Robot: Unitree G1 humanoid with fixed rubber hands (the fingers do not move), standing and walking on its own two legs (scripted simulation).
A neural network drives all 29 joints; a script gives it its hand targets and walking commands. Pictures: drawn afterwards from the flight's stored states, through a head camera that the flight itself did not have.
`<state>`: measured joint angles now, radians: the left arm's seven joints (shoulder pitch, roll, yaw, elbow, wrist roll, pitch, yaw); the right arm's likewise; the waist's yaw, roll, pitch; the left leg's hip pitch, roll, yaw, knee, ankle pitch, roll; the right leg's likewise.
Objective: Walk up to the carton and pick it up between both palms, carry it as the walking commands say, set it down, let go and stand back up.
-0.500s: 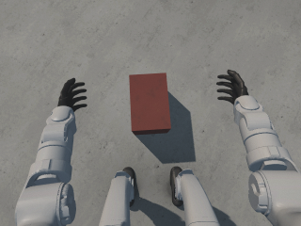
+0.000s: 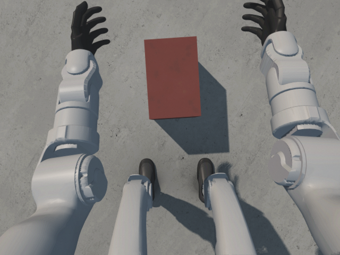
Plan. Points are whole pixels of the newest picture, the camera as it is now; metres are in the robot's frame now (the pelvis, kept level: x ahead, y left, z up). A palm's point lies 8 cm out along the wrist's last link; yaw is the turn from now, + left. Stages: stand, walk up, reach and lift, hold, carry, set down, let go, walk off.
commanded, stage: reach and lift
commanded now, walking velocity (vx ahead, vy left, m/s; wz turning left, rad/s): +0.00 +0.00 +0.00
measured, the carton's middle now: (172, 83) +0.54 +0.01 -0.56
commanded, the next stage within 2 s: none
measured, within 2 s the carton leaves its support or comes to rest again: neither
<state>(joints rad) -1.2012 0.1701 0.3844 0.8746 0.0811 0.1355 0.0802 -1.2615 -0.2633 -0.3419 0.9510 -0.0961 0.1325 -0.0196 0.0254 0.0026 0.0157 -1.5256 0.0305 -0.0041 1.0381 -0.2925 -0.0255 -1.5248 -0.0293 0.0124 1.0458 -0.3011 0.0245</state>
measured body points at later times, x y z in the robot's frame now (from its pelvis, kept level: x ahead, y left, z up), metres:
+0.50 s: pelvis -0.02 +0.00 -0.10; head +0.33 +0.00 +0.19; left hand +0.53 +0.18 -0.23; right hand +0.55 -0.18 -0.23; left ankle +0.07 +0.13 -0.62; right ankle +0.07 -0.13 -0.62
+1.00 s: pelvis -0.04 +0.00 -0.22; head +0.33 +0.00 +0.03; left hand +0.53 +0.18 -0.38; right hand +0.54 -0.18 -0.37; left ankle +0.07 +0.13 -0.62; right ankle +0.06 -0.13 -0.62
